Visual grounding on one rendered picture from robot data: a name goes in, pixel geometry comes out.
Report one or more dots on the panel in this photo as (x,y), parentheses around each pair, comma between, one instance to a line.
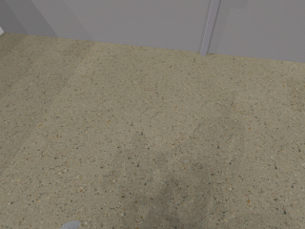
(209,27)

